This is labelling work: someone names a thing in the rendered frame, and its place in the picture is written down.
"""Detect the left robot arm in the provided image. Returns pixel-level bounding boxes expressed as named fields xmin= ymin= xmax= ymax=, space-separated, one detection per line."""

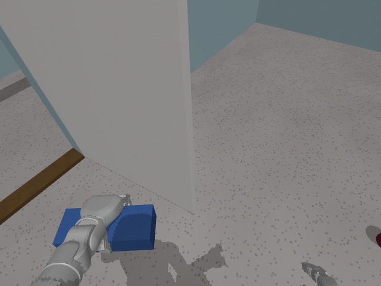
xmin=30 ymin=216 xmax=106 ymax=286

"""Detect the left robot hand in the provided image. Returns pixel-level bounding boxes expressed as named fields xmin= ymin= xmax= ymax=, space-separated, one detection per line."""
xmin=80 ymin=194 xmax=132 ymax=254

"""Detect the right robot hand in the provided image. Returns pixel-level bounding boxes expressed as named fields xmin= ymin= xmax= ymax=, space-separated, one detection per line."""
xmin=302 ymin=262 xmax=338 ymax=286

